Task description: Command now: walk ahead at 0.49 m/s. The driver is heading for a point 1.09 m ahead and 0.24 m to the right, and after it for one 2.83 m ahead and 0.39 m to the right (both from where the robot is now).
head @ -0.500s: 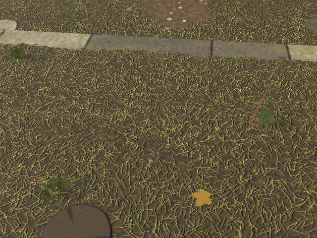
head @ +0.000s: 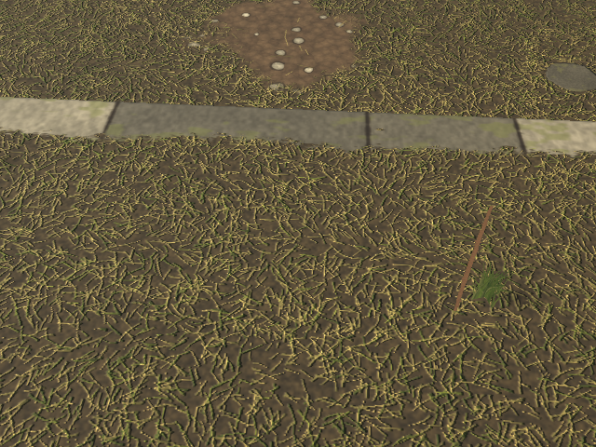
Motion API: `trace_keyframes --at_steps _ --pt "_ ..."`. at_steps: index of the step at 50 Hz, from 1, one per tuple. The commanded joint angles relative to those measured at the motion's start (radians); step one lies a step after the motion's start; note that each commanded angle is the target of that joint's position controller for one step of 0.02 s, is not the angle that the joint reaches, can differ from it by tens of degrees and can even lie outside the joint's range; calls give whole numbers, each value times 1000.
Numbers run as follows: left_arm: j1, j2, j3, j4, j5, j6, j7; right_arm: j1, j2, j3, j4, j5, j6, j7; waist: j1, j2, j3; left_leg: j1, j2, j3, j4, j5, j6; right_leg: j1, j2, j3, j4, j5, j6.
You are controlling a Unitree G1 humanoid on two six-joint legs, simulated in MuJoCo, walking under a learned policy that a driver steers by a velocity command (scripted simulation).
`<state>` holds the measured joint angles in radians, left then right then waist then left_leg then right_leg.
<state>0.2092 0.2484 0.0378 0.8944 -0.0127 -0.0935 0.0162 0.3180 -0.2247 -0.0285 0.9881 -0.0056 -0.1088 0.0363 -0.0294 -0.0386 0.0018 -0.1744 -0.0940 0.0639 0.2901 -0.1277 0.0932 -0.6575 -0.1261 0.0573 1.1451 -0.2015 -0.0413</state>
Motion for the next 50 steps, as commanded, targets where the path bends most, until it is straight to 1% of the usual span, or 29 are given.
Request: trace_keyframes --at_steps 1,6,9,11,13,14,15,16,17,18,19,20,21,22,24,26,32,36,38,41,42,43,44,45,46,47,48,49,50 --pt "34 46 14 -44 13 4 7 -38 -129 -20 -53 1 -18 -20 46 77 55 -103 279 -208 -205 81 170 -28 -43 1 -137 157 27" --pt "-161 28 5 -96 0 -8 -10 65 -163 -26 -29 20 -2 -36 -25 79 58 12 269 -159 -185 85 122 7 11 -44 -471 313 37" --pt "-242 34 1 -127 -8 -12 -28 113 -167 -29 -7 26 11 -37 -52 87 80 113 307 -171 -144 67 118 -4 26 -45 -560 264 30" --pt "-261 48 3 -146 -10 -20 -42 122 -172 -33 1 26 21 -40 -45 93 83 176 339 -186 -100 82 107 4 36 -44 -604 190 5" --pt "-200 76 15 -140 -9 -29 -49 99 -187 -39 -2 26 32 -42 1 114 50 201 350 -187 -23 208 87 114 66 -67 -644 117 -24" --pt "-99 105 32 -112 -7 -32 -47 76 -184 -37 -9 23 37 -42 59 113 -7 189 315 -155 97 377 67 257 100 -95 -667 105 -47" --pt "91 165 61 -57 -6 -34 -41 66 -153 -24 -21 12 39 -41 136 87 -130 96 253 -103 326 433 36 518 79 -67 -652 127 -86" --pt "261 277 88 -28 15 -31 -35 136 -66 5 -49 1 25 -36 150 -101 -304 -257 131 -24 730 139 -31 928 -177 291 -658 95 -215" --pt "301 253 81 -12 10 -24 -40 181 -20 21 -36 17 -2 -29 137 -266 -398 -509 25 -110 964 -411 -53 1082 -295 668 -820 -31 -306" --pt "238 174 56 -23 6 -27 -41 106 -139 -8 -49 40 -21 -25 137 -168 -284 -605 93 -191 1061 -385 -29 989 -261 595 -842 -69 -256" --pt "142 134 42 -47 5 -25 -39 20 -165 -15 -77 51 -28 -25 111 -106 -176 -616 148 -163 1048 -293 -16 846 -226 436 -854 -3 -217" --pt "62 107 32 -60 9 -24 -44 -21 -153 -18 -84 40 -25 -31 78 -24 -105 -572 190 -140 986 -210 -21 699 -182 324 -891 87 -198" --pt "23 79 23 -64 14 -26 -48 -26 -144 -25 -84 26 -12 -37 47 -21 -66 -519 222 -141 919 -158 -25 606 -141 246 -926 135 -180" --pt "14 66 20 -57 18 -27 -52 -7 -120 -25 -80 23 3 -37 23 -36 -50 -466 234 -139 885 -127 -30 546 -115 199 -958 156 -174" --pt "46 80 24 -31 17 -32 -52 14 -86 -24 -74 21 24 -40 5 -31 -28 -448 236 -123 843 -93 -44 500 -95 134 -992 241 -187" --pt "81 108 32 -12 18 -32 -42 -45 -91 -29 -97 15 31 -43 8 -14 0 -512 241 -121 763 -20 -60 509 -95 97 -1011 304 -195" --pt "167 126 33 27 8 -15 -16 -267 -66 -24 -163 14 22 -32 67 -19 47 -529 210 -85 417 229 -73 554 -63 10 -1040 270 -157" --pt "235 134 37 67 0 -3 -12 -379 -67 -18 -200 24 15 -15 101 -20 86 -543 187 -72 298 216 -62 660 -99 9 -1016 240 -154" --pt "245 139 42 80 -3 6 -7 -413 -73 -18 -221 26 8 -2 99 -23 97 -552 183 -76 262 164 -43 722 -129 15 -981 266 -147" --pt "212 160 51 80 -5 19 -2 -353 -108 -31 -217 27 -2 9 47 -48 50 -407 142 -43 224 61 -5 759 -141 7 -881 473 -122" --pt "188 164 52 75 -4 24 -1 -261 -134 -47 -191 25 -3 6 -7 -57 -8 -263 104 -10 211 53 14 743 -116 -17 -775 640 -105" --pt "176 141 43 67 2 28 -2 -85 -181 -73 -134 24 -2 0 -83 -39 -111 -21 93 -7 215 74 44 663 -59 -56 -574 690 -77" --pt "190 109 26 41 21 26 -2 103 -264 -95 -98 12 1 -12 -132 97 -266 300 297 -250 228 84 111 430 13 -104 -234 372 -39" --pt "320 -34 -12 49 12 2 -16 141 -303 -99 -79 7 5 -4 -53 359 -385 593 493 -731 85 -118 264 47 198 -42 80 -335 14" --pt "250 78 12 55 -13 -22 -20 113 -209 -73 -88 16 2 -3 -85 242 -333 546 464 -762 20 -207 219 -59 146 83 194 -367 -9" --pt "152 129 27 21 -33 -35 -22 22 -171 -62 -105 19 -1 -6 -67 194 -195 408 438 -609 3 -158 174 -113 96 56 197 -275 -26" --pt "101 129 28 9 -29 -37 -13 -68 -150 -53 -125 15 -2 -5 -31 98 -121 250 405 -492 -24 -49 151 -67 39 27 150 -173 -25" --pt "77 120 36 6 -12 -30 -6 -114 -123 -46 -130 6 -4 -2 -2 75 -69 127 370 -410 -55 28 142 -22 8 19 95 -116 -21" --pt "101 101 39 9 -7 -16 -5 -127 -101 -38 -124 -5 -7 1 31 101 -61 57 341 -353 -85 61 132 43 -18 26 59 -79 -21"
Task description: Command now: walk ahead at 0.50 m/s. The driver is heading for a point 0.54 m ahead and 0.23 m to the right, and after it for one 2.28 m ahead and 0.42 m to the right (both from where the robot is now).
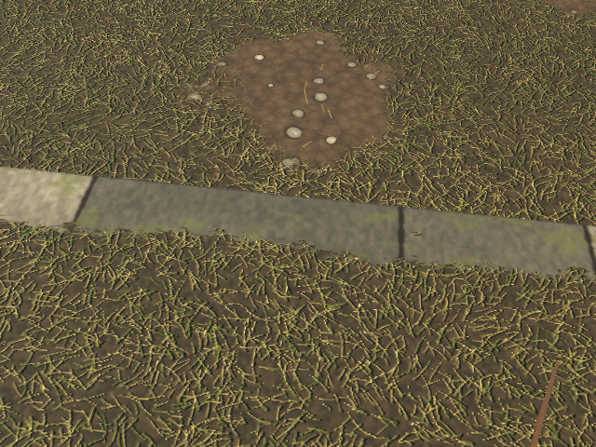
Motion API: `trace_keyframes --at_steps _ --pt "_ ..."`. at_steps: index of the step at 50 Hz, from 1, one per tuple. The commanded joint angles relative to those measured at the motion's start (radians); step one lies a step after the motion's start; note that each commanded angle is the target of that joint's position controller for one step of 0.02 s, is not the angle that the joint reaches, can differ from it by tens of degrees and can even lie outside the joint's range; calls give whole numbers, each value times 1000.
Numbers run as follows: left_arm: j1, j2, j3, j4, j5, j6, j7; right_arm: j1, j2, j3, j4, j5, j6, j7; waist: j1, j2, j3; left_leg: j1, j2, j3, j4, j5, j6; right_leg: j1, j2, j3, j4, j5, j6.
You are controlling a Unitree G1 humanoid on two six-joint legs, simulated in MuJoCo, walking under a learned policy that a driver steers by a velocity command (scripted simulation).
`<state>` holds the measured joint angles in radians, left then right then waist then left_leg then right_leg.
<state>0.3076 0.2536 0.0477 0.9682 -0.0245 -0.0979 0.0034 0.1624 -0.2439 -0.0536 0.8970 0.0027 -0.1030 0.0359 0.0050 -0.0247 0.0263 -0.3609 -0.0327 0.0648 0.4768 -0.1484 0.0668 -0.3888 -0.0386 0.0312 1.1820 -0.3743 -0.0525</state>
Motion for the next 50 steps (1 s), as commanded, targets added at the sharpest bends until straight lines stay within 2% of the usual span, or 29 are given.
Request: trace_keyframes --at_steps 1,3,5,8,11,14,17,18,20,21,22,23,24,25,26,27,28,29,30,31,34,38,42,45,46,47,48,49,50 --pt "23 72 28 -60 5 1 9 34 -74 -12 -24 -13 -14 3 9 99 -78 209 263 -319 -299 94 162 -195 -111 48 -7 109 -6" --pt "21 53 29 -61 4 20 11 63 -99 -18 -3 -10 -18 -5 21 95 -46 176 257 -252 -336 142 172 -216 -119 38 -59 147 8" --pt "-44 59 32 -81 6 29 12 95 -124 -26 13 -15 -19 -20 8 76 -16 195 262 -203 -359 176 168 -295 -126 46 -136 238 23" --pt "-119 53 34 -104 5 28 5 129 -127 -26 30 -17 -13 -36 -15 73 0 240 250 -122 -368 209 136 -351 -104 65 -268 385 26" --pt "-201 41 29 -131 3 23 -8 142 -131 -23 38 -14 -12 -44 -41 77 22 261 237 -39 -381 213 105 -327 -71 38 -415 494 18" --pt "-286 24 18 -170 5 23 -24 188 -135 -24 61 -10 -4 -49 -74 66 55 353 264 6 -370 239 96 -354 -60 7 -504 500 8" --pt "-348 19 11 -217 3 22 -46 215 -146 -29 75 -3 16 -53 -89 61 74 470 303 37 -310 323 89 -395 -48 -31 -553 407 -9" --pt "-356 23 12 -232 3 22 -54 210 -154 -32 74 0 24 -55 -83 68 74 494 314 48 -277 389 83 -387 -40 -50 -563 359 -19" --pt "-320 48 23 -249 3 23 -66 173 -183 -40 57 4 37 -63 -42 104 29 506 317 85 -163 701 60 -271 11 -115 -569 256 -52" --pt "-256 73 37 -243 3 26 -68 160 -197 -44 48 5 44 -69 -3 129 -20 501 313 101 -58 872 47 -167 51 -147 -561 211 -71" --pt "-119 113 61 -214 1 28 -66 136 -204 -45 38 6 52 -73 74 125 -92 455 287 126 124 944 24 17 94 -162 -607 236 -102" --pt "51 189 97 -176 2 32 -52 131 -198 -40 20 5 49 -76 151 73 -183 267 244 132 383 771 -14 313 62 -53 -654 277 -150" --pt "127 299 120 -164 2 36 -33 207 -71 -2 -22 -30 23 -58 92 -176 -288 -154 85 109 762 -17 -72 684 -198 412 -675 271 -300" --pt "143 271 103 -181 9 27 -36 193 -72 10 -44 -5 -26 -38 88 -183 -428 -371 -33 -109 954 -439 -74 841 -329 829 -857 175 -416" --pt "122 201 86 -180 18 22 -34 75 -144 -12 -71 34 -56 -26 120 -104 -320 -469 39 -177 968 -361 -44 778 -278 679 -873 195 -340" --pt "48 158 74 -193 12 19 -32 27 -145 -11 -87 38 -67 -26 90 -41 -210 -462 87 -161 890 -264 -29 623 -232 518 -876 263 -293" --pt "-31 129 63 -217 10 18 -33 18 -140 -16 -78 19 -64 -34 40 37 -140 -395 125 -150 799 -209 -34 455 -189 410 -893 350 -261" --pt "-79 101 53 -234 15 19 -32 28 -148 -27 -77 4 -50 -41 3 39 -103 -319 149 -147 729 -177 -45 336 -154 341 -919 415 -244" --pt "-92 97 50 -244 19 20 -29 43 -142 -31 -83 -1 -33 -41 -21 18 -92 -266 158 -147 689 -161 -57 264 -135 318 -941 435 -242" --pt "-91 111 53 -247 16 18 -25 52 -126 -31 -90 -7 -20 -43 -32 7 -85 -247 157 -136 647 -150 -74 219 -123 297 -954 468 -247" --pt "-45 160 65 -245 12 16 -4 -28 -103 -28 -127 -20 -3 -52 -19 -12 -50 -260 134 -112 468 -20 -118 145 -91 234 -974 507 -239" --pt "16 162 67 -236 4 26 9 -177 -76 -16 -175 -10 -9 -44 41 -57 -29 -203 73 -110 160 211 -119 128 -42 210 -954 373 -178" --pt "61 160 68 -220 -3 34 12 -249 -108 -20 -216 4 -23 -28 66 -72 -25 -166 45 -136 37 221 -104 203 -80 300 -891 298 -161" --pt "51 163 70 -227 2 45 21 -212 -145 -33 -219 7 -41 -17 33 -100 -35 -99 37 -145 -10 104 -73 271 -108 385 -800 317 -144" --pt "34 154 68 -236 3 48 22 -147 -155 -40 -202 6 -47 -19 -3 -110 -55 -13 30 -128 -44 94 -53 267 -89 389 -752 351 -130" --pt "18 123 56 -250 7 48 19 -41 -185 -54 -179 -6 -52 -24 -55 -96 -126 162 62 -141 -51 97 -19 227 -38 357 -632 396 -100" --pt "16 69 35 -273 23 44 14 120 -242 -69 -164 -18 -52 -32 -119 10 -263 428 230 -298 -32 53 42 92 32 265 -353 262 -61" --pt "172 15 18 -299 -8 33 12 208 -316 -88 -130 -26 -37 -30 -48 370 -376 740 454 -768 -115 -120 213 -273 161 146 -40 -210 5" --pt "172 124 33 -272 -21 32 16 185 -219 -68 -146 -2 -32 -25 -66 281 -319 710 467 -853 -158 -332 202 -403 72 171 101 -206 15"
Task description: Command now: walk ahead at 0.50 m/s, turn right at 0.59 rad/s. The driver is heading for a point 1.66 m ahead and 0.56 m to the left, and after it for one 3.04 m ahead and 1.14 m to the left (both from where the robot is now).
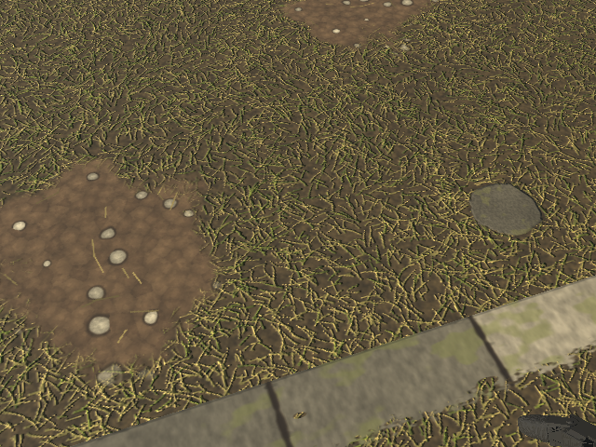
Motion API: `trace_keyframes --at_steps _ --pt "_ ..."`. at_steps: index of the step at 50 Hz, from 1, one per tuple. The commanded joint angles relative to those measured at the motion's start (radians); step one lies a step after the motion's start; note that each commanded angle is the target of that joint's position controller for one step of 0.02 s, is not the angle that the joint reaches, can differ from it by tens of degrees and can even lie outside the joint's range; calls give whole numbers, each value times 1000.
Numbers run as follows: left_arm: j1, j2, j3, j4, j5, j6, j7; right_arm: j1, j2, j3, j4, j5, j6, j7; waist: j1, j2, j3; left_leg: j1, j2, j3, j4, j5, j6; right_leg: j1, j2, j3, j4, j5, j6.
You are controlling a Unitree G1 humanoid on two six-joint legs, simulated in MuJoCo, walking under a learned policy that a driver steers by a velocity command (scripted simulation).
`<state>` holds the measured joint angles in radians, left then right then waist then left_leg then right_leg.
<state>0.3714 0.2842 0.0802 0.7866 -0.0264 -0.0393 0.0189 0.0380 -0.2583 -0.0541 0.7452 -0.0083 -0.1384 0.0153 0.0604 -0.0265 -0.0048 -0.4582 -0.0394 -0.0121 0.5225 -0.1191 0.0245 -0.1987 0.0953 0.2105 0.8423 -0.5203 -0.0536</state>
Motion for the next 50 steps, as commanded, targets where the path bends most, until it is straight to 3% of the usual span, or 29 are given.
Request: trace_keyframes --at_steps 1,2,3,5,8,10,12,14,17,19,20,21,22,23,24,25,26,28,30,33,39,44,46,47,48,49,50 --pt "-3 151 16 -101 -11 -20 0 262 -136 -49 -12 13 11 -8 -150 168 -159 681 425 -606 -218 -350 193 -621 -98 -24 473 37 22" --pt "-58 143 18 -112 -1 -15 1 209 -122 -41 -18 4 19 -9 -131 94 -84 548 381 -470 -236 -231 162 -584 -135 -58 454 114 28" --pt "-92 128 20 -126 10 -14 -2 177 -103 -34 -12 -1 25 -8 -113 92 -27 450 341 -379 -261 -130 153 -561 -161 -63 407 163 30" --pt "-78 87 19 -134 -3 -4 -13 163 -91 -29 0 -6 22 -9 -81 137 -2 354 293 -244 -313 -35 138 -492 -198 -85 354 206 28" --pt "-110 53 12 -166 0 9 -16 179 -125 -42 23 3 11 -8 -75 118 9 343 301 -138 -356 91 166 -529 -216 -100 289 266 41" --pt "-142 30 2 -176 9 4 -15 219 -138 -44 49 2 10 -4 -82 89 6 349 297 -104 -367 166 186 -529 -206 -90 185 329 45" --pt "-194 19 -8 -190 16 -7 -24 222 -148 -42 62 15 20 -2 -81 88 17 353 270 -59 -372 204 183 -506 -207 -134 42 420 43" --pt "-279 8 -17 -206 19 -23 -36 242 -163 -41 71 30 32 -2 -108 84 41 339 244 -28 -367 201 171 -454 -193 -185 -101 497 45" --pt "-378 15 -20 -235 7 -39 -52 315 -195 -45 96 38 48 -2 -143 96 61 373 267 -57 -337 186 168 -400 -157 -212 -226 490 52" --pt "-389 43 -11 -246 1 -48 -59 331 -208 -48 108 43 59 -5 -128 125 57 415 296 -94 -294 189 153 -359 -140 -204 -291 438 37" --pt "-360 62 -3 -240 1 -52 -59 328 -216 -49 113 45 64 -7 -101 138 44 424 304 -107 -260 215 142 -301 -128 -205 -325 418 25" --pt "-283 86 10 -219 6 -56 -55 311 -219 -48 114 48 68 -10 -46 139 4 407 287 -89 -181 312 121 -170 -107 -222 -377 435 4" --pt "-150 134 35 -178 16 -57 -45 315 -192 -38 114 44 68 -12 15 121 -87 349 233 -48 -18 378 91 48 -107 -220 -383 456 -25" --pt "36 213 59 -152 39 -53 -29 302 -123 -11 81 18 61 -11 91 16 -252 146 169 2 291 133 43 357 -306 -27 -336 504 -94" --pt "68 277 66 -145 49 -43 -27 417 -16 20 61 23 44 -9 32 -250 -382 -205 31 5 616 -451 -10 617 -544 386 -425 368 -233" --pt "77 187 46 -142 44 -42 -29 378 -122 -8 76 50 37 -8 67 -167 -357 -296 67 -106 748 -466 -8 555 -525 444 -489 244 -228" --pt "23 141 28 -135 31 -45 -29 305 -159 -22 51 62 38 -8 53 -144 -211 -354 105 -93 775 -386 -2 446 -489 290 -510 257 -192" --pt "-99 74 8 -129 29 -53 -36 250 -143 -27 44 39 53 -15 -9 -93 -78 -292 164 -76 705 -247 -8 213 -409 97 -583 347 -157" --pt "-159 50 7 -116 36 -68 -37 281 -102 -27 51 42 83 -12 -63 -98 -31 -197 187 -84 665 -184 -16 81 -380 -17 -657 415 -145" --pt "-167 75 20 -86 40 -83 -26 240 -73 -25 24 36 107 -12 -82 -52 15 -228 190 -93 598 -100 -34 45 -387 -134 -706 526 -152" --pt "-120 134 40 -39 34 -71 -5 67 -50 -11 -37 28 104 22 -30 -22 66 -215 168 -27 282 142 -22 90 -367 -327 -719 542 -113" --pt "-74 177 58 -1 6 -44 -3 -36 -77 -15 -99 28 109 45 -7 -26 98 -216 141 40 157 17 34 234 -410 -383 -645 607 -79" --pt "-88 208 65 1 -3 -30 -1 15 -106 -32 -105 27 113 46 -51 -54 43 -97 76 104 145 -85 74 263 -406 -415 -503 928 -56" --pt "-107 215 65 -2 -9 -20 0 129 -137 -53 -80 30 114 43 -122 -48 -22 60 22 142 103 -79 102 243 -379 -447 -336 1074 -33" --pt "-95 190 54 -5 -6 -16 2 301 -205 -91 -29 34 118 30 -198 -15 -115 325 -32 139 64 -32 139 132 -330 -473 -99 1051 5" --pt "-68 103 23 -33 40 -25 3 404 -318 -121 -11 39 126 8 -197 198 -178 585 179 -201 35 46 213 -166 -260 -472 257 467 64" --pt "-22 29 -7 -87 37 -59 -6 347 -372 -116 -53 34 108 16 -104 338 -342 823 367 -792 -173 -241 414 -505 -61 -251 536 -93 106"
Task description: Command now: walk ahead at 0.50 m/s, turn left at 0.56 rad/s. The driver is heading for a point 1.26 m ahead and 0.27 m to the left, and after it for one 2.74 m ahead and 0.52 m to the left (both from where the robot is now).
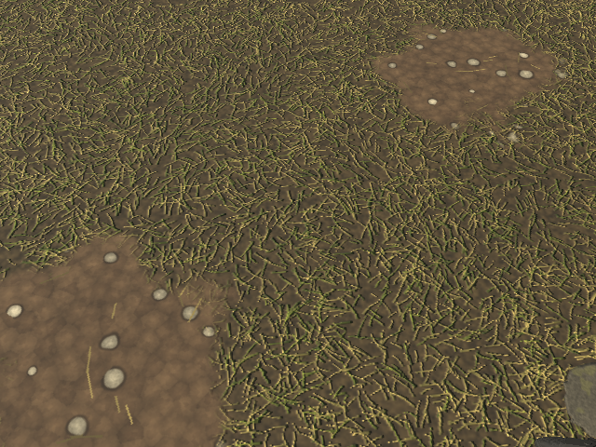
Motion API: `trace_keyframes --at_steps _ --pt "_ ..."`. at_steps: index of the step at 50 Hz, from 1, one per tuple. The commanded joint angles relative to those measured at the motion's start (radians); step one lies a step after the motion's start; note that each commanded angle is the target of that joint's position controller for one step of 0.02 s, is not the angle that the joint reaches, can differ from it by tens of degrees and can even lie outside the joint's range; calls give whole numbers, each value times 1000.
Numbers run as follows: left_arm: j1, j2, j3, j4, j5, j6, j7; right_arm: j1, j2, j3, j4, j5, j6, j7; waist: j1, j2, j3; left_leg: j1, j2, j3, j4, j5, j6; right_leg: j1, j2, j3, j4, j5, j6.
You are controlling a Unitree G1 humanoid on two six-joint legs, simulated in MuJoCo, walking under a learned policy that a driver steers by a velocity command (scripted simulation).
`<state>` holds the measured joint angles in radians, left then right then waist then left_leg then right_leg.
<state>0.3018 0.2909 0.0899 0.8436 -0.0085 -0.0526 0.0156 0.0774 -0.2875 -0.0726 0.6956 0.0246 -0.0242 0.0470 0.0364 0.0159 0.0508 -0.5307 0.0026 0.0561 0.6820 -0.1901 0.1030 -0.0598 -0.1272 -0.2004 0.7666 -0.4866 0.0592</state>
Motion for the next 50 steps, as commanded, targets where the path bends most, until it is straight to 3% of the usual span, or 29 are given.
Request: trace_keyframes --at_steps 1,2,3,4,5,7,9,13,17,20,22,23,24,25,26,27,28,29,31,34,38,41,44,46,47,48,49,50 --pt "-83 126 2 -155 -24 -77 -13 318 -246 -71 -14 -2 -21 -4 -158 110 -370 875 331 -846 -422 -214 280 -751 115 290 654 -73 -33" --pt "-134 131 3 -171 -41 -90 -17 294 -202 -58 -6 -6 -34 -4 -144 88 -246 773 301 -707 -410 -164 241 -796 78 276 608 12 -62" --pt "-132 117 0 -157 -20 -94 -7 229 -169 -47 -15 -4 -39 -5 -96 3 -170 622 257 -591 -399 -56 206 -743 31 279 523 91 -69" --pt "-123 126 8 -146 8 -87 2 168 -129 -35 -28 -10 -39 -11 -58 4 -133 500 218 -497 -407 42 184 -666 2 283 441 142 -67" --pt "-103 128 12 -145 12 -75 -1 140 -124 -31 -45 -23 -39 -17 -29 45 -122 416 201 -465 -425 113 187 -600 -9 289 409 171 -60" --pt "-97 110 11 -145 21 -56 -3 139 -126 -33 -52 -20 -44 -27 -16 35 -115 355 173 -404 -449 216 192 -562 0 273 328 208 -37" --pt "-152 86 4 -164 25 -46 -1 173 -148 -39 -42 -13 -47 -41 -27 17 -91 330 151 -354 -460 278 184 -585 20 259 217 295 -11" --pt "-292 50 -14 -199 18 -51 -14 230 -154 -42 -23 -4 -38 -59 -81 57 -59 314 100 -307 -449 189 130 -547 74 257 -78 528 4" --pt "-390 66 -15 -230 2 -67 -36 290 -158 -45 0 3 -28 -64 -117 75 -35 346 123 -370 -405 113 115 -492 114 265 -226 574 -9" --pt "-371 98 -3 -233 0 -81 -47 296 -155 -46 2 2 -18 -70 -97 99 -40 416 150 -452 -324 118 96 -443 125 281 -284 478 -37" --pt "-260 122 13 -206 0 -90 -42 267 -143 -44 -9 0 -11 -71 -33 124 -75 414 125 -468 -235 199 68 -290 138 254 -333 434 -74" --pt "-150 155 28 -186 13 -95 -35 254 -104 -30 -23 -5 -13 -66 22 101 -165 364 70 -425 -84 230 35 -93 84 286 -329 439 -115" --pt "11 214 41 -172 24 -92 -26 265 -50 -8 -47 -26 -16 -65 76 -30 -318 216 -7 -327 208 25 -7 182 -96 471 -310 387 -173" --pt "61 264 53 -136 31 -79 -36 413 -15 3 -74 13 -25 -65 -6 -398 -399 -141 -110 -242 498 -423 -61 433 -289 953 -425 140 -324" --pt "23 158 29 -158 7 -74 -38 391 -127 -15 -39 22 -23 -68 18 -250 -299 -247 -25 -268 615 -373 -74 368 -283 962 -467 -52 -298" --pt "-17 105 14 -166 4 -66 -32 280 -171 -29 -52 12 -18 -66 43 -150 -180 -265 7 -236 630 -276 -81 245 -240 789 -476 -10 -255" --pt "-62 95 6 -168 14 -59 -31 232 -157 -29 -61 2 -13 -66 24 -79 -117 -227 41 -209 608 -205 -87 124 -198 667 -493 124 -236" --pt "-88 77 0 -159 18 -56 -29 200 -143 -31 -73 -7 -13 -62 9 -75 -68 -209 67 -207 562 -162 -90 40 -163 582 -514 224 -233" --pt "-99 68 -3 -145 21 -62 -25 217 -104 -29 -79 7 -4 -51 -19 -124 -56 -145 101 -187 514 -124 -91 -38 -124 458 -561 314 -226" --pt "-87 100 7 -116 13 -72 -23 176 -68 -19 -104 2 7 -48 -22 -101 -35 -190 118 -170 440 -71 -106 -49 -135 353 -604 429 -253" --pt "-62 127 11 -82 13 -64 -24 104 -42 -5 -118 -3 -5 -37 -3 -70 -29 -183 108 -153 232 98 -109 -20 -114 228 -617 548 -251" --pt "-25 149 12 -55 -1 -52 -24 -4 -21 10 -140 -6 -22 -18 34 -62 4 -127 83 -89 48 190 -96 -10 -101 158 -621 563 -237" --pt "34 176 16 -17 -18 -36 -25 -83 -26 14 -174 -2 -28 -4 50 -71 31 -117 66 -56 -53 144 -73 69 -140 157 -603 596 -234" --pt "42 194 20 2 -26 -22 -23 -84 -49 6 -185 -5 -29 1 24 -94 22 -75 42 -34 -99 61 -42 128 -163 150 -548 746 -221" --pt "35 208 22 7 -30 -17 -20 -43 -71 -4 -178 -10 -29 1 -11 -113 -12 7 13 -12 -123 30 -22 142 -161 134 -481 911 -209" --pt "19 213 20 12 -33 -10 -16 71 -101 -23 -146 -14 -29 -2 -86 -115 -83 181 -22 15 -174 69 6 121 -137 96 -345 1054 -185" --pt "25 188 8 12 -26 -10 -10 226 -154 -51 -95 -15 -25 -13 -157 -100 -177 437 -31 4 -178 121 33 9 -94 59 -153 1035 -151" --pt "35 117 -20 -26 6 -18 -10 384 -244 -76 -68 -25 -16 -32 -199 50 -317 787 185 -294 -149 134 115 -296 -21 34 196 665 -100"
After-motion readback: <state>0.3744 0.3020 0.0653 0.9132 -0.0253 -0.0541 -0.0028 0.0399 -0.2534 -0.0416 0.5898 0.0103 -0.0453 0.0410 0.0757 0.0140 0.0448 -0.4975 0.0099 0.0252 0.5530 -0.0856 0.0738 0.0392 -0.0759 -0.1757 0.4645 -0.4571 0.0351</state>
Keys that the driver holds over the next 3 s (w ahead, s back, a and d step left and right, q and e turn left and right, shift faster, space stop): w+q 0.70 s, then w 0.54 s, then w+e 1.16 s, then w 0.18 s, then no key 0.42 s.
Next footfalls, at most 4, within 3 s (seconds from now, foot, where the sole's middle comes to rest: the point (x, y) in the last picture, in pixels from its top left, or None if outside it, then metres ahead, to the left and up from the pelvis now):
0.46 right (353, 441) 0.46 -0.08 -0.75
0.98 left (191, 371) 0.60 0.29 -0.75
1.52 right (232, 235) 0.98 0.23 -0.75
2.02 left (146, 174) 1.19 0.51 -0.75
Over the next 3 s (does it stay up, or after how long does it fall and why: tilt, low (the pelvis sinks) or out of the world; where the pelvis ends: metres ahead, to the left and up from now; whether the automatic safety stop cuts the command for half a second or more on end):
stays up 1.52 0.32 0.02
